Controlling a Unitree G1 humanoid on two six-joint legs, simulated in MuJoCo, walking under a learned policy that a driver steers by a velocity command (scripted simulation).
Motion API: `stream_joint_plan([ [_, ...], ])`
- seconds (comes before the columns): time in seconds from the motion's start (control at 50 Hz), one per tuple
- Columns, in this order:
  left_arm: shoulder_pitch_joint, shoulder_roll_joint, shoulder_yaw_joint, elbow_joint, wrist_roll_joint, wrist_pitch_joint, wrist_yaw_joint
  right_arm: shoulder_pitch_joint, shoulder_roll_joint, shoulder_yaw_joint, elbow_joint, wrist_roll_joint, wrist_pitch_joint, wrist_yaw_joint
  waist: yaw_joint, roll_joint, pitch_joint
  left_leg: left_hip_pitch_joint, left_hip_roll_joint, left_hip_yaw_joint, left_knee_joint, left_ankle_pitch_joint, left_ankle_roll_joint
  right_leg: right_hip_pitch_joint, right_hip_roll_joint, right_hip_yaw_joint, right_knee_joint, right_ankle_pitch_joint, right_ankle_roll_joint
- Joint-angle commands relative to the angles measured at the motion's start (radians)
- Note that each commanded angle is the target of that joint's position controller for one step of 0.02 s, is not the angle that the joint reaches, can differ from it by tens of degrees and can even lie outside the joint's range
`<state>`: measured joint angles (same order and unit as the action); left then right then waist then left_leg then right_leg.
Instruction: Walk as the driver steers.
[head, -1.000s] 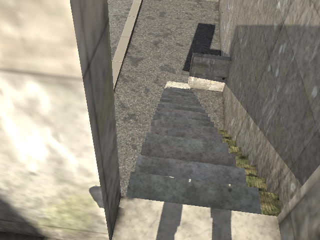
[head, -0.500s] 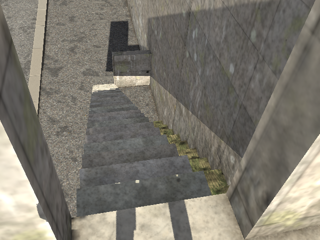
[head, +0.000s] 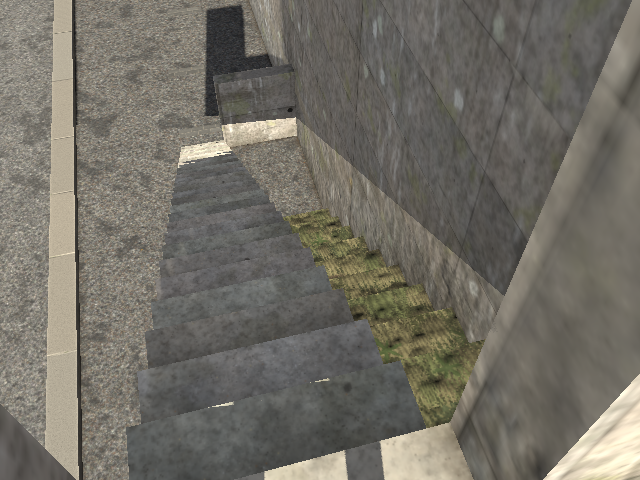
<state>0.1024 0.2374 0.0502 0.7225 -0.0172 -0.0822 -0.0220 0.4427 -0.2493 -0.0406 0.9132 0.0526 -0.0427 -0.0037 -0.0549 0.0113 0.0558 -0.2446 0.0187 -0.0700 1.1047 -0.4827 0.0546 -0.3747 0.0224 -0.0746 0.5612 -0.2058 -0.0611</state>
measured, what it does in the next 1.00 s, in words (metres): walks ahead, turning left: left foot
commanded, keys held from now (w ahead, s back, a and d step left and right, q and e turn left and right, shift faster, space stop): w+q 0.56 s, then w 0.08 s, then w+e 0.36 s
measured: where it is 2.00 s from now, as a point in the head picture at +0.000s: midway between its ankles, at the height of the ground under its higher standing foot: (289, 346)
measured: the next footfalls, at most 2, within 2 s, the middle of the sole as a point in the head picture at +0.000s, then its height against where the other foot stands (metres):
left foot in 0.42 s outside the picture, level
right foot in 1.04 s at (315, 425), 0.19 m lower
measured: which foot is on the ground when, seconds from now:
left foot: up 0.00-0.40, down 0.42-1.00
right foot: down 0.00-0.40, up 0.42-1.00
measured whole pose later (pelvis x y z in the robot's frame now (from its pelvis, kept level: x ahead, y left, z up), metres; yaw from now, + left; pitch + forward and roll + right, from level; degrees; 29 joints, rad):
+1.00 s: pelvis +0.51 +0.07 -0.11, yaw +17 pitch +2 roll +2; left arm 0.35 0.23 0.06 0.81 0.00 -0.03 -0.03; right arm 0.39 -0.24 -0.04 0.80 0.03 -0.06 -0.05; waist -0.02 -0.03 -0.05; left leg -0.23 -0.04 0.02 1.16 -0.85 0.04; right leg -0.49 -0.01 0.03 0.53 0.39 -0.05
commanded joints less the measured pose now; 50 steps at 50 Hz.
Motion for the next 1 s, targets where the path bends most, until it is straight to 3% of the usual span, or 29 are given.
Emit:
stream_joint_plan([
  [0.02, 0.210, 0.066, 0.028, 0.044, 0.000, -0.014, 0.017, -0.056, -0.115, -0.051, -0.125, 0.001, -0.021, -0.014, 0.104, -0.116, -0.019, -0.452, 0.096, -0.083, 0.134, 0.150, 0.001, 0.356, -0.298, 0.377, -0.357, -0.111, -0.117],
  [0.04, 0.155, 0.057, 0.025, 0.050, 0.021, -0.019, 0.021, -0.038, -0.103, -0.060, -0.131, -0.008, -0.009, -0.014, 0.066, -0.134, -0.008, -0.401, 0.110, -0.095, 0.082, 0.226, -0.001, 0.282, -0.253, 0.292, -0.386, -0.060, -0.100],
  [0.12, 0.157, 0.087, 0.045, 0.108, 0.030, -0.033, 0.039, -0.071, -0.070, -0.068, -0.171, -0.011, 0.020, -0.018, 0.036, -0.062, 0.039, -0.428, 0.120, -0.095, -0.030, 0.373, -0.026, 0.194, -0.239, 0.127, -0.410, 0.128, -0.096],
  [0.14, 0.160, 0.114, 0.054, 0.112, 0.045, -0.032, 0.042, -0.097, -0.064, -0.063, -0.187, -0.017, 0.020, -0.021, 0.043, -0.061, 0.041, -0.427, 0.115, -0.097, -0.070, 0.429, -0.023, 0.175, -0.249, 0.104, -0.418, 0.141, -0.098],
  [0.18, 0.150, 0.095, 0.046, 0.122, 0.037, -0.035, 0.046, -0.136, -0.068, -0.059, -0.207, -0.021, 0.024, -0.010, 0.038, -0.043, 0.046, -0.402, 0.101, -0.079, -0.154, 0.553, -0.019, 0.157, -0.234, 0.039, -0.396, 0.233, -0.090],
  [0.24, 0.171, 0.125, 0.045, 0.141, 0.026, -0.032, 0.056, -0.257, -0.067, -0.055, -0.272, -0.032, 0.021, 0.015, 0.066, -0.027, 0.067, -0.379, 0.073, -0.017, -0.292, 0.679, 0.005, 0.165, -0.233, -0.048, -0.363, 0.385, -0.057],
  [0.3, 0.204, 0.183, 0.069, 0.140, 0.025, -0.015, 0.054, -0.243, -0.047, -0.047, -0.294, -0.030, 0.033, 0.028, 0.059, -0.004, 0.055, -0.324, 0.067, 0.041, -0.283, 0.569, 0.004, 0.218, -0.264, -0.086, -0.309, 0.491, -0.080],
  [0.34, 0.232, 0.191, 0.081, 0.146, 0.002, 0.005, 0.049, -0.267, -0.061, -0.048, -0.325, -0.030, 0.041, 0.026, 0.066, -0.023, 0.074, -0.384, 0.052, 0.074, -0.315, 0.393, 0.031, 0.325, -0.293, -0.088, -0.240, 0.598, -0.085],
  [0.38, 0.206, 0.219, 0.096, 0.136, -0.008, 0.011, 0.049, -0.177, -0.102, -0.071, -0.318, -0.028, 0.060, 0.021, 0.009, -0.105, -0.007, -0.234, -0.016, 0.154, -0.303, 0.194, 0.077, 0.366, -0.286, -0.127, -0.066, 0.974, -0.064],
  [0.4, 0.169, 0.224, 0.096, 0.133, -0.028, 0.021, 0.050, -0.049, -0.141, -0.092, -0.296, -0.031, 0.054, 0.020, -0.065, -0.072, -0.088, -0.055, -0.058, 0.162, -0.372, 0.247, 0.110, 0.336, -0.275, -0.134, 0.147, 1.067, -0.055],
  [0.42, 0.193, 0.194, 0.074, 0.151, 0.001, 0.030, 0.064, 0.095, -0.227, -0.116, -0.265, -0.036, 0.052, 0.013, -0.117, -0.027, -0.175, 0.208, 0.007, -0.030, -0.514, 0.528, 0.167, 0.187, -0.203, -0.153, 0.484, 0.781, -0.007],
  [0.44, 0.316, 0.038, 0.032, 0.142, 0.058, 0.016, 0.049, 0.009, -0.282, -0.117, -0.282, -0.009, 0.040, 0.019, 0.042, 0.225, -0.194, 0.412, 0.174, -0.485, -0.598, 0.610, 0.330, -0.185, 0.053, -0.054, 0.871, -0.418, 0.066],
  [0.46, 0.326, 0.076, 0.041, 0.147, 0.021, -0.018, 0.025, 0.030, -0.204, -0.093, -0.299, -0.039, 0.015, 0.026, 0.012, 0.189, -0.341, 0.433, 0.268, -0.763, -0.743, 0.317, 0.392, -0.271, 0.045, 0.221, 0.994, -0.447, 0.047],
  [0.48, 0.245, 0.134, 0.062, 0.137, -0.013, -0.026, 0.021, 0.016, -0.134, -0.079, -0.273, -0.044, 0.004, 0.028, 0.006, 0.112, -0.222, 0.351, 0.250, -0.665, -0.796, 0.247, 0.344, -0.332, 0.002, 0.230, 0.960, -0.358, 0.022],
  [0.52, 0.203, 0.177, 0.081, 0.120, -0.016, -0.022, 0.056, -0.044, -0.099, -0.067, -0.267, -0.052, 0.017, 0.020, 0.042, -0.031, -0.081, 0.180, 0.191, -0.516, -0.861, 0.139, 0.281, -0.318, -0.074, 0.215, 0.822, -0.176, 0.024],
  [0.56, 0.217, 0.166, 0.076, 0.126, 0.012, -0.001, 0.067, -0.130, -0.104, -0.068, -0.285, -0.058, 0.026, 0.011, 0.093, -0.035, -0.043, 0.072, 0.114, -0.415, -0.843, 0.233, 0.223, -0.244, -0.109, 0.224, 0.655, -0.066, 0.048],
  [0.6, 0.191, 0.157, 0.070, 0.137, 0.013, 0.011, 0.069, -0.068, -0.076, -0.057, -0.250, -0.054, 0.027, -0.008, 0.075, -0.039, -0.033, 0.077, 0.110, -0.369, -0.814, 0.381, 0.210, -0.249, -0.119, 0.222, 0.507, -0.049, 0.069],
  [0.66, 0.177, 0.085, 0.049, 0.119, 0.039, 0.021, 0.046, 0.033, -0.093, -0.059, -0.190, -0.059, 0.055, -0.033, 0.063, 0.069, -0.075, 0.105, 0.113, -0.295, -0.764, 0.681, 0.207, -0.303, -0.127, 0.217, 0.420, 0.079, 0.082],
  [0.68, 0.238, 0.095, 0.054, 0.155, 0.034, 0.019, 0.027, 0.018, -0.118, -0.067, -0.187, -0.074, 0.055, -0.035, 0.071, 0.058, -0.104, 0.096, 0.121, -0.281, -0.724, 0.697, 0.204, -0.289, -0.125, 0.212, 0.471, 0.201, 0.066],
  [0.72, 0.194, 0.125, 0.068, 0.125, 0.003, 0.014, 0.012, 0.027, -0.119, -0.066, -0.161, -0.044, 0.041, -0.054, 0.061, 0.098, -0.078, 0.136, 0.096, -0.235, -0.686, 0.541, 0.155, -0.385, -0.137, 0.240, 0.374, 0.347, 0.039],
  [0.76, 0.150, 0.083, 0.048, 0.092, 0.030, 0.009, 0.002, 0.050, -0.075, -0.044, -0.114, -0.027, 0.011, -0.075, 0.060, 0.126, -0.007, 0.028, 0.062, -0.145, -0.655, 0.398, 0.143, -0.382, -0.131, 0.194, 0.243, 0.609, 0.033],
  [0.82, 0.128, 0.055, 0.031, 0.064, 0.055, -0.009, -0.007, 0.007, -0.048, -0.022, -0.115, -0.052, -0.023, -0.073, 0.035, 0.091, 0.015, -0.209, 0.027, -0.039, -0.576, 0.217, 0.119, -0.156, -0.092, 0.133, 0.103, 0.910, 0.023],
  [0.84, 0.126, 0.047, 0.027, 0.050, 0.047, -0.013, -0.006, 0.010, -0.060, -0.020, -0.111, -0.061, -0.026, -0.068, 0.027, 0.089, 0.016, -0.224, 0.036, -0.041, -0.535, 0.187, 0.117, -0.127, -0.082, 0.124, 0.096, 0.921, 0.023],
  [0.9, 0.152, 0.030, 0.014, 0.041, 0.036, 0.002, -0.028, -0.008, -0.105, -0.034, -0.107, -0.020, -0.025, -0.053, 0.029, 0.056, 0.012, -0.217, 0.072, -0.032, -0.281, 0.221, 0.105, -0.118, -0.054, 0.132, 0.120, 0.853, -0.014],
  [0.92, 0.191, 0.043, 0.021, 0.053, 0.031, 0.018, -0.021, -0.013, -0.120, -0.037, -0.116, -0.024, -0.032, -0.050, 0.036, 0.074, 0.012, -0.227, 0.078, -0.039, -0.200, 0.271, 0.095, -0.105, -0.016, 0.123, 0.155, 0.753, -0.003],
  [0.94, 0.208, 0.045, 0.020, 0.048, 0.030, 0.037, -0.015, 0.002, -0.114, -0.038, -0.128, -0.039, -0.034, -0.041, 0.013, 0.072, 0.016, -0.172, 0.119, -0.055, -0.149, 0.330, 0.098, -0.163, 0.002, 0.133, 0.204, 0.705, 0.000],
  [0.96, 0.166, 0.010, 0.001, 0.019, 0.026, 0.055, -0.008, 0.013, -0.074, -0.023, -0.146, -0.025, -0.029, -0.032, -0.021, 0.034, 0.075, -0.152, 0.087, -0.004, -0.088, 0.356, 0.084, -0.188, 0.024, 0.074, 0.013, 0.568, 0.021],
  [0.98, 0.152, 0.006, 0.003, 0.016, 0.003, 0.059, -0.002, 0.024, -0.064, -0.017, -0.137, -0.014, -0.021, -0.040, -0.041, 0.031, 0.114, -0.049, 0.126, -0.036, -0.044, 0.408, 0.077, -0.214, -0.048, 0.099, -0.201, 0.504, 0.021],
  [1.0, 0.251, 0.016, 0.017, 0.032, -0.007, 0.066, -0.002, -0.015, -0.094, -0.019, -0.110, -0.018, -0.010, -0.049, 0.024, 0.088, 0.085, -0.029, 0.194, -0.081, 0.062, 0.535, 0.087, -0.122, -0.090, 0.100, -0.217, 0.462, 0.005],
])
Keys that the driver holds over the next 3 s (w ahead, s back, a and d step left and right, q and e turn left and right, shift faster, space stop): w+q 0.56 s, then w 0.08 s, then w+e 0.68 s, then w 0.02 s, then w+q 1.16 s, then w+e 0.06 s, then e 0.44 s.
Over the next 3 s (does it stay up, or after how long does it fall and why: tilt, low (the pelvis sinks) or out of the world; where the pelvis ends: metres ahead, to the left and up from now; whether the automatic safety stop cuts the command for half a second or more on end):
stays up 1.30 0.30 -0.76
